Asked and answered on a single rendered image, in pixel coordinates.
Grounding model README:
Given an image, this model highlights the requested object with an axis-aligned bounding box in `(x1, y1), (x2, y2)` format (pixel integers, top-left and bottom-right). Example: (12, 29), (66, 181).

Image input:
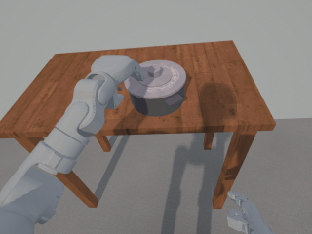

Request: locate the lid
(124, 59), (186, 99)

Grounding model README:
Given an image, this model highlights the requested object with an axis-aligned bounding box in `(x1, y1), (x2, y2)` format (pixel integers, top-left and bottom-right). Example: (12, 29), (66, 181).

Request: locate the right robot hand
(227, 191), (264, 234)

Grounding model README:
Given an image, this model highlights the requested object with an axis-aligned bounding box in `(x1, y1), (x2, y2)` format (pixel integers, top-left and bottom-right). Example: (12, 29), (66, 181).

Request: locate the knob
(147, 65), (161, 77)

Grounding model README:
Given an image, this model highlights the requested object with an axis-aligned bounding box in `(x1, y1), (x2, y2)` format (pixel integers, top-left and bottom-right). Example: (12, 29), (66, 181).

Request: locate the robot left upper arm
(0, 167), (64, 234)

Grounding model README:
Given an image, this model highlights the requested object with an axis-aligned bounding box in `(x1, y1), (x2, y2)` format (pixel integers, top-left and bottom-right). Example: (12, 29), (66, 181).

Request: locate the table
(0, 40), (276, 209)

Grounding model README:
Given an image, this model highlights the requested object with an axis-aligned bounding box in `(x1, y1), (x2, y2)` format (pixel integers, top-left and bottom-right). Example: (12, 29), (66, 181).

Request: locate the left robot hand
(91, 55), (144, 110)

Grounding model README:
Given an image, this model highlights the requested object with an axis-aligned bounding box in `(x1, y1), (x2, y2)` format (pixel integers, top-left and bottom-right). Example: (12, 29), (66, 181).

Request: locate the left robot forearm
(0, 70), (116, 206)

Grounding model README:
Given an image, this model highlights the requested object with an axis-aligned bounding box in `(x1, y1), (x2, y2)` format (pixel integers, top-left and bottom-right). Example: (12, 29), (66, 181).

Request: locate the right robot forearm
(248, 221), (275, 234)

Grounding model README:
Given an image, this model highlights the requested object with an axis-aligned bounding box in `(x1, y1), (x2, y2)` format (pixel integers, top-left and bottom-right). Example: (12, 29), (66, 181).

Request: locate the pot
(129, 84), (185, 117)

